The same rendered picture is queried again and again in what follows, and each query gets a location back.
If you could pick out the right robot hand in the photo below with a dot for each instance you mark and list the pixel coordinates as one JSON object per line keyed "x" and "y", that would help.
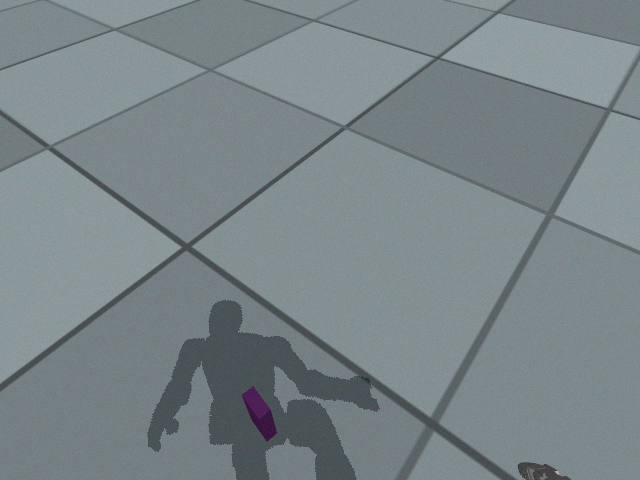
{"x": 533, "y": 471}

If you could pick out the carton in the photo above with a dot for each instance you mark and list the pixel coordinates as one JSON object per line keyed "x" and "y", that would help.
{"x": 260, "y": 413}

